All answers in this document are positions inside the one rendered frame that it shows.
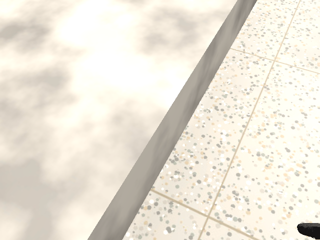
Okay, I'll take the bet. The right robot hand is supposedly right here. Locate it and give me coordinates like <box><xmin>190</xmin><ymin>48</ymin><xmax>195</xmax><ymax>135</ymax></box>
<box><xmin>297</xmin><ymin>223</ymin><xmax>320</xmax><ymax>240</ymax></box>

